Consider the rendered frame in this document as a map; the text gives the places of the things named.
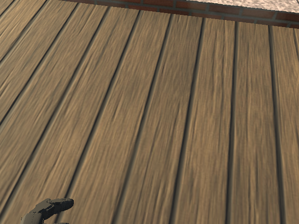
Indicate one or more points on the robot left hand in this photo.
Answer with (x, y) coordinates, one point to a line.
(46, 209)

